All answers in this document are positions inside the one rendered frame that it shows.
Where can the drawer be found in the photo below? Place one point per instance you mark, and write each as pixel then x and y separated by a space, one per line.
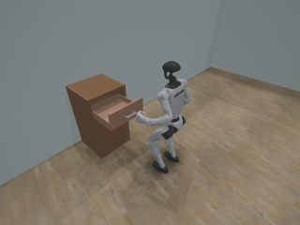
pixel 110 112

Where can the robot left thigh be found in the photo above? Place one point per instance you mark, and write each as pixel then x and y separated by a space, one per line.
pixel 159 133

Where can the cabinet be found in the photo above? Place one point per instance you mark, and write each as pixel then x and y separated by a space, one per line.
pixel 87 92

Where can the robot left upper arm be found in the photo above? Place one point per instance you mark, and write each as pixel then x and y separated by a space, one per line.
pixel 163 98

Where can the handle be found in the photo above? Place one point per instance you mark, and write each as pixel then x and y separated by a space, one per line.
pixel 131 115

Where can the left robot forearm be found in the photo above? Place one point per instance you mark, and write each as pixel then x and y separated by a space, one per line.
pixel 162 120

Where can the robot left hand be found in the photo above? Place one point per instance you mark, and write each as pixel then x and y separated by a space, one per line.
pixel 140 116

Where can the left robot foot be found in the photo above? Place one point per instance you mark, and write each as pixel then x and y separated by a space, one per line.
pixel 156 165

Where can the robot right upper arm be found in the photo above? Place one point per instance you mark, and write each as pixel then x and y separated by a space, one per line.
pixel 187 97

